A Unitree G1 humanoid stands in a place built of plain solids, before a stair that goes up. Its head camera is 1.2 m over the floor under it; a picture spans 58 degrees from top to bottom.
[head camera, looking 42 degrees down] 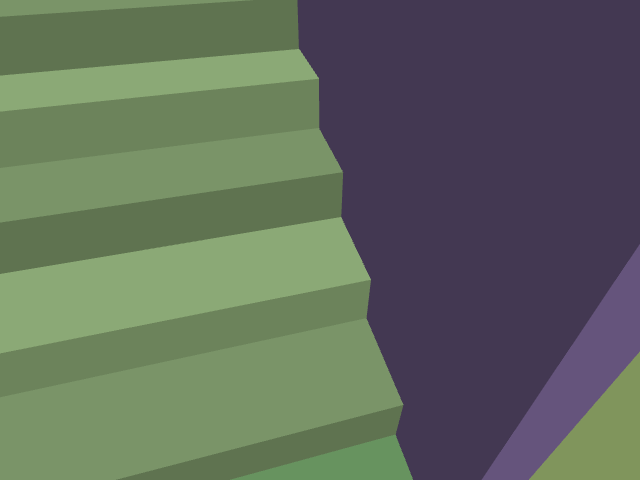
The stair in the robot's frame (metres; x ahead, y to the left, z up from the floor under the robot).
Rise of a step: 0.17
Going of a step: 0.28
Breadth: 1.09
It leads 15 degrees to the left of straight ahead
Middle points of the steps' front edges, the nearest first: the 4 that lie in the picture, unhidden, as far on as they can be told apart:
0.39 0.32 0.17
0.66 0.39 0.34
0.93 0.46 0.50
1.20 0.53 0.67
